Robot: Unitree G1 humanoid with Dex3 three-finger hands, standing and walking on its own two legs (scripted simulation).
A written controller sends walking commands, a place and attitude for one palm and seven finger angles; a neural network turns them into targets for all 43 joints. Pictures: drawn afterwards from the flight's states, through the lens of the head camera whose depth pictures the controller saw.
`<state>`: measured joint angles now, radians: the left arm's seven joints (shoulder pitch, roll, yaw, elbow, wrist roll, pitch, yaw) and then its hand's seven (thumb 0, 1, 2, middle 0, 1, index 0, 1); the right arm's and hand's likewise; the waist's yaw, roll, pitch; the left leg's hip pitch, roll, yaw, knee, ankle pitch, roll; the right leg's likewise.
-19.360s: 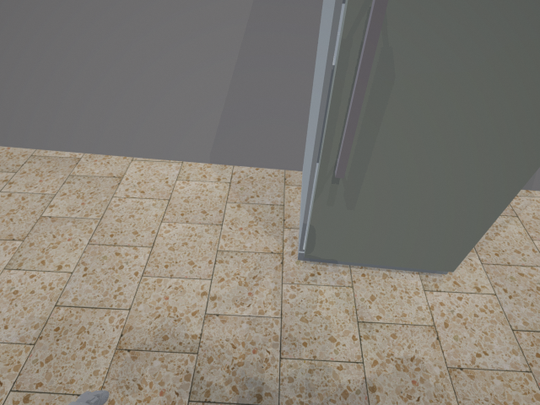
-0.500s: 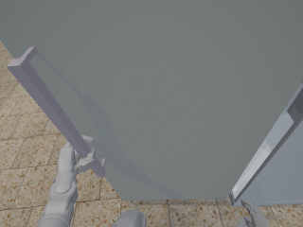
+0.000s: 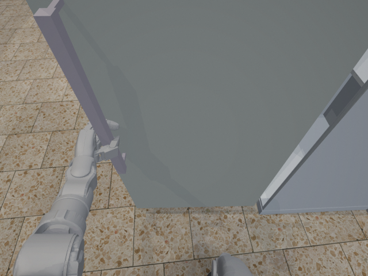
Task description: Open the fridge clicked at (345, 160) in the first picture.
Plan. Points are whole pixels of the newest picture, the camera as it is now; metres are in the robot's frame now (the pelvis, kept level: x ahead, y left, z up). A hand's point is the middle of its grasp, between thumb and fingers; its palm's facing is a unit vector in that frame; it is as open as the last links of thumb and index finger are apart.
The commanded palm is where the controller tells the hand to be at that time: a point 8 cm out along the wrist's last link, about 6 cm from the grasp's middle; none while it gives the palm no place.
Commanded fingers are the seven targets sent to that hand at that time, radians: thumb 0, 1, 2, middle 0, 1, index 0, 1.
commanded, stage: stop walking and hold the door back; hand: left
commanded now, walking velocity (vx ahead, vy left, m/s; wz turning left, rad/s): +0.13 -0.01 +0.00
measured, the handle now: (100, 113) +0.44 +0.21 +0.08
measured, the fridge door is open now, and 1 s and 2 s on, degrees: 89 82 81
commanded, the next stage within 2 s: loosen the grip on the handle in 0.28 s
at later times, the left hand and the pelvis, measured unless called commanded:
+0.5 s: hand (113, 126) +0.46 +0.20 +0.02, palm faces +0.16 -0.98 -0.10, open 6.5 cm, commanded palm +0.40 +0.25 +0.01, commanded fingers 0.00 0.05 0.49 -0.45 -1.40 -0.45 -1.40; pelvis +0.03 +0.01 -0.01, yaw -1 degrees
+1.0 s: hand (113, 133) +0.46 +0.22 -0.02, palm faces +0.19 -0.96 -0.20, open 13.6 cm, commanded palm +0.42 +0.26 +0.01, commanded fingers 0.00 -0.55 0.20 -0.25 -1.15 -0.25 -1.15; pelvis +0.04 +0.03 -0.03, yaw -2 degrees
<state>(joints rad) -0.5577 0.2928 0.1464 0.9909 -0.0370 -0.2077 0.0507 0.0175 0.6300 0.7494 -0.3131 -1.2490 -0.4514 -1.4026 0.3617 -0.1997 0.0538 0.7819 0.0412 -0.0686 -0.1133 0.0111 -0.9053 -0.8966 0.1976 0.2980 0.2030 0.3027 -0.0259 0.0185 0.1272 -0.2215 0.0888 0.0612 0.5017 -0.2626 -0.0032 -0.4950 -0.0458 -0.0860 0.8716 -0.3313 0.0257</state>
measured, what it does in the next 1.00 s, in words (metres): steps on the spot: right foot, then left foot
